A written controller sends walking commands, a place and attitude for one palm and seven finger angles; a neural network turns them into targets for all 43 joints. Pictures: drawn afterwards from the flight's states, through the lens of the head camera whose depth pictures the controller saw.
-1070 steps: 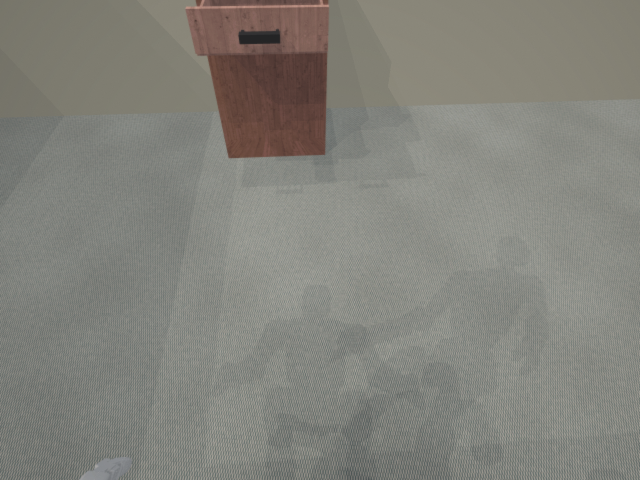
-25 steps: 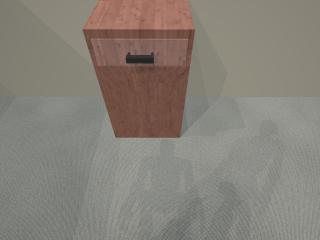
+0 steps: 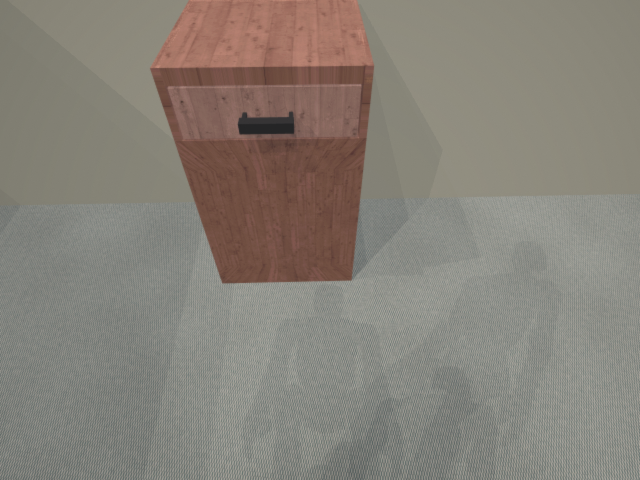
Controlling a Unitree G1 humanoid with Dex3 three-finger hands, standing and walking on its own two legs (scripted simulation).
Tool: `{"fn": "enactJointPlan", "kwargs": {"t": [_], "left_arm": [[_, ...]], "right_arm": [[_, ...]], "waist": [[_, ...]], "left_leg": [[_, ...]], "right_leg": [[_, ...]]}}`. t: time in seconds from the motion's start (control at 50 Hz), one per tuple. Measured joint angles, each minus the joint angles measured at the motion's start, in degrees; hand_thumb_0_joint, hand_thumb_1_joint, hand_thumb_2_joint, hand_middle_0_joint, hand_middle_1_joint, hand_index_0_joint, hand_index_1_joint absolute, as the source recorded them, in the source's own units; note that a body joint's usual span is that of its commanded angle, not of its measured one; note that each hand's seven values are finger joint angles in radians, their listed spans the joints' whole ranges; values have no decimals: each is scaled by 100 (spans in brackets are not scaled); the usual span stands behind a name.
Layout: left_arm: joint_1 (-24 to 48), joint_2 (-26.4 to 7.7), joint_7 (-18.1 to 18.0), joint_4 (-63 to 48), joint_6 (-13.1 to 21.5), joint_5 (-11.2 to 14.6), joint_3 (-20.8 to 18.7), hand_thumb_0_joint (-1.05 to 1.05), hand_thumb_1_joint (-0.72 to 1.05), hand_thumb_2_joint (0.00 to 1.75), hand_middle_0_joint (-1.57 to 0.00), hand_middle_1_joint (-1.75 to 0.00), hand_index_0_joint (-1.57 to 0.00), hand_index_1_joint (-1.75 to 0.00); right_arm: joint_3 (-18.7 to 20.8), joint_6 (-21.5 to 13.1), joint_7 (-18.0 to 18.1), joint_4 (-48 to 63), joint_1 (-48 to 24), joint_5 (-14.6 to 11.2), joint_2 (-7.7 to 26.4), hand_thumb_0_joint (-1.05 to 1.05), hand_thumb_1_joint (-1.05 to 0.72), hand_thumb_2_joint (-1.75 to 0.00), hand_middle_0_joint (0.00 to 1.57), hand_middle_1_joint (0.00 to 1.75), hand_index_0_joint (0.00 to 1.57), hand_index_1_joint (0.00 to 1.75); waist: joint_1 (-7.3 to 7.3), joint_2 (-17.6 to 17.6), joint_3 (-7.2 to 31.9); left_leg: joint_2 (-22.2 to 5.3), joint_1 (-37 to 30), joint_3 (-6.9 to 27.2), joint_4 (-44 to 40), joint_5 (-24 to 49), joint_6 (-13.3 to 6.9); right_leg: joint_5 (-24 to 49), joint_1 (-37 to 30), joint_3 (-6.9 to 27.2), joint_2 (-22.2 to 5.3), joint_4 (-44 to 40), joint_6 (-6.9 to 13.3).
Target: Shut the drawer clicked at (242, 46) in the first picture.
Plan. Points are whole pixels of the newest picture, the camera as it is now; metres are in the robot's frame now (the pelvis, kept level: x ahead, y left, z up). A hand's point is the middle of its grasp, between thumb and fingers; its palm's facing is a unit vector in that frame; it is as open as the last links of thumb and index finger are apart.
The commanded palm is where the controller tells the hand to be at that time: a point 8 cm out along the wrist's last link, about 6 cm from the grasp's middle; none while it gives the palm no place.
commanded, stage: look to check the result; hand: left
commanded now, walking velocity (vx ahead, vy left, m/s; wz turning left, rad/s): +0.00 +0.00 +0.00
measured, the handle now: (267, 120) +0.89 +0.17 -0.04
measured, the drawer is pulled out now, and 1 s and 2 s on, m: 0.00 0.00 0.00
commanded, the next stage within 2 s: stand and wait in 0.52 s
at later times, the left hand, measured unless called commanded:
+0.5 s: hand out of the picture +0.02 +0.17 -0.17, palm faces +0.03 -0.98 -0.21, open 7.4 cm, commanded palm none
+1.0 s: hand out of the picture +0.04 +0.17 -0.17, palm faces +0.02 -0.97 -0.23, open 7.4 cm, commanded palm none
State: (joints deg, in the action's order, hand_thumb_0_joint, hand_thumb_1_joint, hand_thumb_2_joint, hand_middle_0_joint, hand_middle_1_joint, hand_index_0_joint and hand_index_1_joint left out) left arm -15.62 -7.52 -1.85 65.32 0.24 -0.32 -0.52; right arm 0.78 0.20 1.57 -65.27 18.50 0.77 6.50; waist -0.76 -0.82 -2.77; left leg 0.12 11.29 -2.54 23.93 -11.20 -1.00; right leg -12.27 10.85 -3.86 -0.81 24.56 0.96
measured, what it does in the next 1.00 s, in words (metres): stands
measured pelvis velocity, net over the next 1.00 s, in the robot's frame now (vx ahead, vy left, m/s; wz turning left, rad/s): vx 0.02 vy -0.02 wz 0.00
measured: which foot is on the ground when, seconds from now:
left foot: down 0.00-1.00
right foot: down 0.00-1.00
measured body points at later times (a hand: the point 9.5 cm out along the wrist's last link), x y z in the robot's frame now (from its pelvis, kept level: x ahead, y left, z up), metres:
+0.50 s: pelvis +0.01 -0.01 +0.00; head +0.02 -0.02 +0.45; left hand +0.02 +0.22 -0.15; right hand +0.01 -0.23 -0.16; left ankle +0.02 +0.11 -0.74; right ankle +0.01 -0.11 -0.74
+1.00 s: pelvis +0.02 -0.02 +0.00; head +0.03 -0.03 +0.45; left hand +0.04 +0.22 -0.15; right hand +0.02 -0.25 -0.16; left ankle +0.02 +0.11 -0.74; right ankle +0.01 -0.11 -0.74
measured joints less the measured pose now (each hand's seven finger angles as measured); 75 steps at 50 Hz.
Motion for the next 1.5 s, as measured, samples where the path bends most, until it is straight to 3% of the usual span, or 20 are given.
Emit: {"fn": "enactJointPlan", "kwargs": {"t": [0.8, 1.5], "left_arm": [[318, -264, 34, 26, 62, 8, -12, 1, 90, 90, -20, -30, -20, -29], [433, -430, 74, 67, 69, 4, -15, 1, 90, 90, -20, -30, -20, -29]], "right_arm": [[-5, -15, -7, -58, -478, -3, 374, 0, -91, -89, 20, 30, 20, 30], [-12, -37, -25, -73, -625, -5, 553, 0, -91, -89, 20, 30, 20, 30]], "waist": [[24, -19, -48], [29, -13, -34]], "left_leg": [[-126, -285, 63, -242, 2, 149], [-126, -397, 35, -411, 50, 149]], "right_leg": [[5, -311, -58, 142, -287, 121], [60, -409, -29, 150, -449, 113]]}}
